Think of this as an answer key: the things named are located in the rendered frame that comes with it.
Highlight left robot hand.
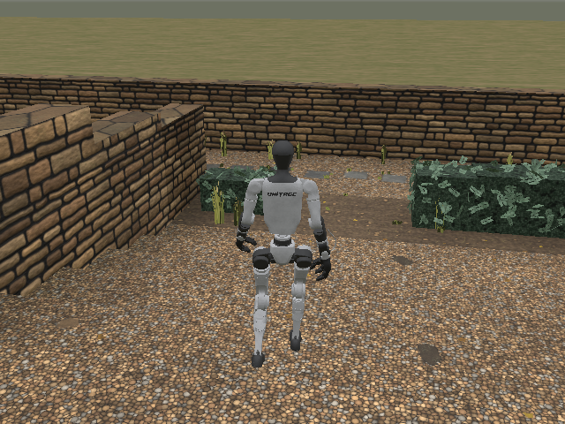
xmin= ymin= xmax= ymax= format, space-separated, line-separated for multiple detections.
xmin=236 ymin=237 xmax=257 ymax=253

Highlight robot foot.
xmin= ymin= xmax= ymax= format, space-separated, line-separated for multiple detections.
xmin=290 ymin=329 xmax=302 ymax=352
xmin=252 ymin=352 xmax=265 ymax=367

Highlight left robot forearm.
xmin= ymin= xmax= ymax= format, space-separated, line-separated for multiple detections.
xmin=237 ymin=211 xmax=251 ymax=241

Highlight right robot hand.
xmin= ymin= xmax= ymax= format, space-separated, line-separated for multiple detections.
xmin=310 ymin=257 xmax=331 ymax=281

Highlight robot left foot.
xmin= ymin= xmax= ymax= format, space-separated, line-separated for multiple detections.
xmin=252 ymin=352 xmax=265 ymax=367

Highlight robot right foot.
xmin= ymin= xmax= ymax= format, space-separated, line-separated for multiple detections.
xmin=290 ymin=329 xmax=302 ymax=352

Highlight robot left upper arm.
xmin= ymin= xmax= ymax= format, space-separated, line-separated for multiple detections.
xmin=241 ymin=178 xmax=264 ymax=225

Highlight right robot forearm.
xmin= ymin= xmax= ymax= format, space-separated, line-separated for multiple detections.
xmin=313 ymin=216 xmax=330 ymax=260

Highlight robot right upper arm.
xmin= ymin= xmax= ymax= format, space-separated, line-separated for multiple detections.
xmin=301 ymin=178 xmax=322 ymax=230

